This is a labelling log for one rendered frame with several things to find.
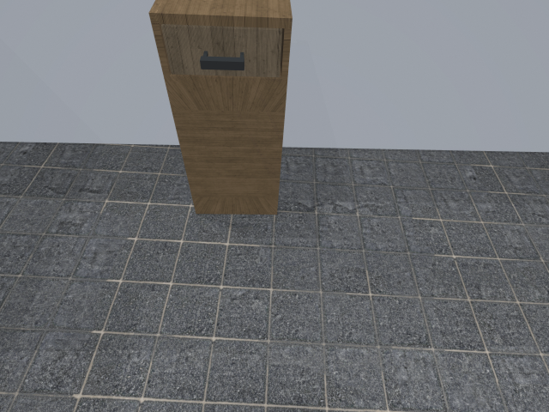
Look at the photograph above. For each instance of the handle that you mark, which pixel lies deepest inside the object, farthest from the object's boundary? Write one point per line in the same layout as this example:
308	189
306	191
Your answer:
221	63

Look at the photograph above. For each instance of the drawer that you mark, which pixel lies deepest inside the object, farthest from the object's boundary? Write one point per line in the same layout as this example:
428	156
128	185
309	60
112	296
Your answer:
185	44

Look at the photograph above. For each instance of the cabinet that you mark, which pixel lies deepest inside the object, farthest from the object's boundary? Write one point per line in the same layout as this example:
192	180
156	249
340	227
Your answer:
230	128

